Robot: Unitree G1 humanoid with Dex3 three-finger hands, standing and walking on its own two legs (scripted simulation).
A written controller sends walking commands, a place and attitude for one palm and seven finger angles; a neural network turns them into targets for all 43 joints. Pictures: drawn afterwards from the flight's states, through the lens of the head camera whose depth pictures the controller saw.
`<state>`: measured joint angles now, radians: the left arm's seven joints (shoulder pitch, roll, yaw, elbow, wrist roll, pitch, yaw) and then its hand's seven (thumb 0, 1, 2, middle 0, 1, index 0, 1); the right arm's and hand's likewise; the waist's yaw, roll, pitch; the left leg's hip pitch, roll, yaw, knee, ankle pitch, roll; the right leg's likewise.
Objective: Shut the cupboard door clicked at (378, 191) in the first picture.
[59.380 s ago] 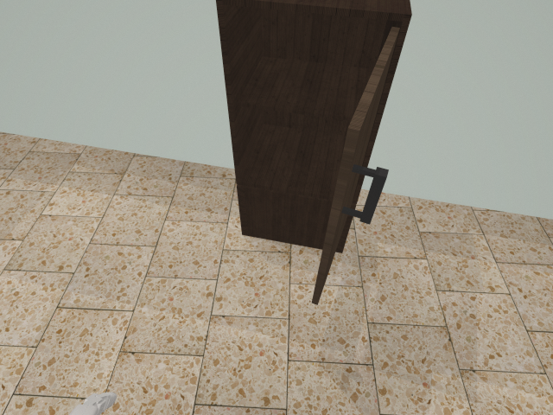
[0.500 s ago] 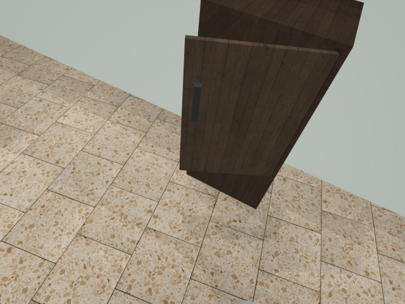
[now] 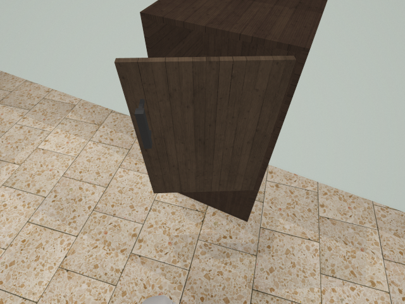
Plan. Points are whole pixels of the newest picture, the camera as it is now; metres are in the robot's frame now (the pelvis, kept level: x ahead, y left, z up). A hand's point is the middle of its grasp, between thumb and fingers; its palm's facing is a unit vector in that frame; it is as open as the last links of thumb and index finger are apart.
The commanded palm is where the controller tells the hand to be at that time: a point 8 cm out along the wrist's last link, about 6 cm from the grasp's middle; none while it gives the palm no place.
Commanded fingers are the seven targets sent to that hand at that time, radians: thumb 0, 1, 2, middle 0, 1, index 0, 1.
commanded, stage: take the last steps up to it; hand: left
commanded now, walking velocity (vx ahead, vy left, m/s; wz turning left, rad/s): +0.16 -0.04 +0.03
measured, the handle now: (145, 124) +0.55 +0.17 +0.00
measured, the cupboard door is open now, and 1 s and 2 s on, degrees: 27 27 27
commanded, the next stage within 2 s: come to a stop and stand still in 0.02 s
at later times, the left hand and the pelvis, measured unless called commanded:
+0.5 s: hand out of the picture +0.09 +0.14 -0.18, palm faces +0.06 -0.98 -0.21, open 7.4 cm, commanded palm none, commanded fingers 0.00 0.90 0.90 -0.20 -0.30 -0.20 -0.30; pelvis +0.08 -0.04 -0.01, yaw +1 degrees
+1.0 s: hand out of the picture +0.13 +0.14 -0.17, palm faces +0.00 -0.97 -0.23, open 7.3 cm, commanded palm none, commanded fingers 0.00 0.90 0.90 -0.20 -0.30 -0.20 -0.30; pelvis +0.09 -0.04 +0.00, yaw +1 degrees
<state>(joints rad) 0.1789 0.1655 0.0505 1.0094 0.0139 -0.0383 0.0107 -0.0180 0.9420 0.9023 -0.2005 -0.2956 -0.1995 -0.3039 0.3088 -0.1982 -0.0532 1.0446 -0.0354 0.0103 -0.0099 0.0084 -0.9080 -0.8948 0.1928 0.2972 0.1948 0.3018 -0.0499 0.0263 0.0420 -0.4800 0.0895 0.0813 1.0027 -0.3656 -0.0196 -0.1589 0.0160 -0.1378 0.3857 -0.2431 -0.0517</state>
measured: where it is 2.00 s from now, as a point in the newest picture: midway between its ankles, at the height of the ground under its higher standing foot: outside the picture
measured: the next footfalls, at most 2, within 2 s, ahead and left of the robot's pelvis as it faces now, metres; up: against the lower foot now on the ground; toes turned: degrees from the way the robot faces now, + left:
left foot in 0.16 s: +0.14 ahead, +0.08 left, +0.00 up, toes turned +6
right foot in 0.36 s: +0.12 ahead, -0.10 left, +0.00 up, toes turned +2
